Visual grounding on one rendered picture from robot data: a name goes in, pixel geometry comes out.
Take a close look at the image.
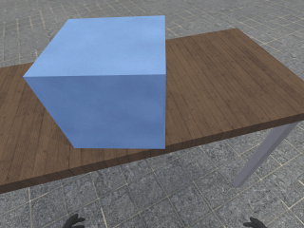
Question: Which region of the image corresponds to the robot left hand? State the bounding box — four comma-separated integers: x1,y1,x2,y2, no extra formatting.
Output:
62,214,86,228

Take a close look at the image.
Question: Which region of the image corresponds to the robot right hand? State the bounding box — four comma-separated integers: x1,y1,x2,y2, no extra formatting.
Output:
243,217,267,228

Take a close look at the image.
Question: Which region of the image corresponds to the carton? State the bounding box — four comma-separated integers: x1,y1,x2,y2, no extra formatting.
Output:
23,15,166,149

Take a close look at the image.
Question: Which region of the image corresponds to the table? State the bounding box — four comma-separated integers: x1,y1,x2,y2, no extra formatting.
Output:
0,28,304,194

